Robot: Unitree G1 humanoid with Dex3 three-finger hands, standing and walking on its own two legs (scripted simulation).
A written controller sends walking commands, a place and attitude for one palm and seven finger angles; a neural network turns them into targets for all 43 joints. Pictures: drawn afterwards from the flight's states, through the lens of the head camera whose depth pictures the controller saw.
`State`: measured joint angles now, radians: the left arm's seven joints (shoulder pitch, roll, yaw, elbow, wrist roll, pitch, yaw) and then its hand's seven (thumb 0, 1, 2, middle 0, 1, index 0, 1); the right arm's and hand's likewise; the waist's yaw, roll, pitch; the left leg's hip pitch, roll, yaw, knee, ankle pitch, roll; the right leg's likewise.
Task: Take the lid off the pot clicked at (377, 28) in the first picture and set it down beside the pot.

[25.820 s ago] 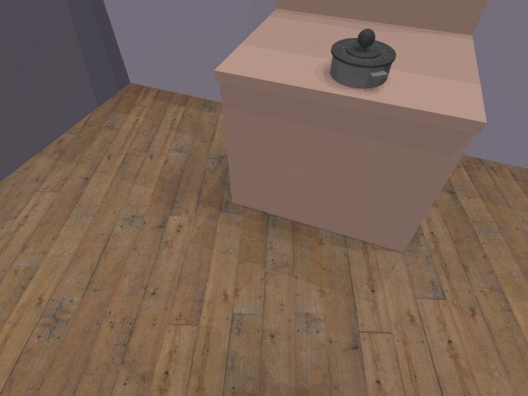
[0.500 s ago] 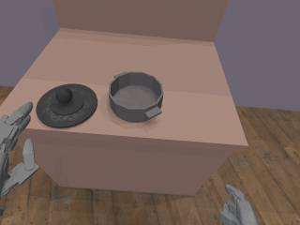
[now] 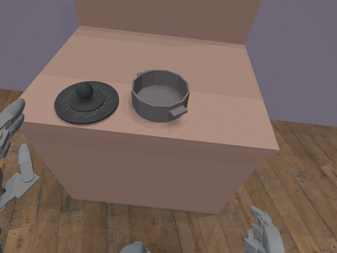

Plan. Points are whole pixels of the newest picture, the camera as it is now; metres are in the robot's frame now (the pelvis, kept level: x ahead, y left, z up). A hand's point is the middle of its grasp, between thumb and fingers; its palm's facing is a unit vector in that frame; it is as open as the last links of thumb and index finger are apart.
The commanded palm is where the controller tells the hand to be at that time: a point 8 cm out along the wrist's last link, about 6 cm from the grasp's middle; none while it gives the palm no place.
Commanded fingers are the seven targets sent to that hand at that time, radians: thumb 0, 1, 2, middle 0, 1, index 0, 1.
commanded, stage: step back with the hand held close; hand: left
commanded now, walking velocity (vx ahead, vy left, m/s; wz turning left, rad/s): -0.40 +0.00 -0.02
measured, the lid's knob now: (84, 90) +0.56 +0.31 +0.03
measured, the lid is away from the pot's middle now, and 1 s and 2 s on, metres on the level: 0.24 0.24 0.24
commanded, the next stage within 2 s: stop stepping back and stand still in 0.80 s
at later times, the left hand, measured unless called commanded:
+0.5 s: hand (24, 212) +0.14 +0.22 +0.18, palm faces +0.36 -0.83 -0.42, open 7.4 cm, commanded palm +0.08 +0.27 +0.20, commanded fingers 0.00 0.90 0.90 -0.20 -0.30 -0.20 -0.30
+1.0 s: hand out of the picture +0.08 +0.21 +0.17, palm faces +0.19 -0.89 -0.42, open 7.4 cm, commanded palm +0.01 +0.27 +0.20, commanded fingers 0.00 0.90 0.90 -0.20 -0.30 -0.20 -0.30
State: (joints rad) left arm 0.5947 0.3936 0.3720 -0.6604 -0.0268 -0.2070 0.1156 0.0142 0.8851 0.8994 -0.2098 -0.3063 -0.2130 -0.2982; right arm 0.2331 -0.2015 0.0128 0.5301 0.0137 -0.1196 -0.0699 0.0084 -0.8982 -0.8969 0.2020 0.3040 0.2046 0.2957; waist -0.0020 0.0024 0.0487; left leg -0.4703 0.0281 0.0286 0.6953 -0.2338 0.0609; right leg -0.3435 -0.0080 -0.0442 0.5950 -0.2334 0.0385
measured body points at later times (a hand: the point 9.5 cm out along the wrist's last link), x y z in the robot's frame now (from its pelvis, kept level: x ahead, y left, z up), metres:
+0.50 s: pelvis -0.04 -0.01 -0.01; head -0.03 +0.02 +0.44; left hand +0.12 +0.26 +0.20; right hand +0.13 -0.25 -0.08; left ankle +0.04 +0.08 -0.69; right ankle +0.05 -0.15 -0.72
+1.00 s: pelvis -0.13 +0.00 +0.01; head -0.13 +0.02 +0.46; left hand +0.07 +0.25 +0.19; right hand +0.01 -0.25 -0.06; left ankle -0.10 +0.11 -0.68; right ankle -0.13 -0.13 -0.72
